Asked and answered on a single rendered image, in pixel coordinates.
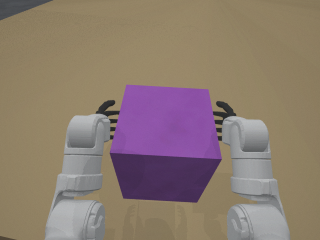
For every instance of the robot left upper arm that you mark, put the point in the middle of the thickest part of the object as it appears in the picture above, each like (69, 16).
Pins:
(76, 219)

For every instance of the robot left forearm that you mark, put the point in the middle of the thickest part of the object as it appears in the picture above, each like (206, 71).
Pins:
(81, 169)

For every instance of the carton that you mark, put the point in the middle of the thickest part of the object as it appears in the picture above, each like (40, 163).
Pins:
(165, 145)

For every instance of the robot right forearm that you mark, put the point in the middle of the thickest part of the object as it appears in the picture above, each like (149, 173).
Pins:
(251, 165)

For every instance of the robot left hand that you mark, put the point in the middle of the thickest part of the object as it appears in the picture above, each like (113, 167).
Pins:
(102, 109)

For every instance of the robot right hand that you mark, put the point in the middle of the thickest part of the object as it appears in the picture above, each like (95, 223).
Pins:
(224, 115)

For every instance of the robot right upper arm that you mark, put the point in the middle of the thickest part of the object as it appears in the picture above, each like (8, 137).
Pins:
(256, 222)

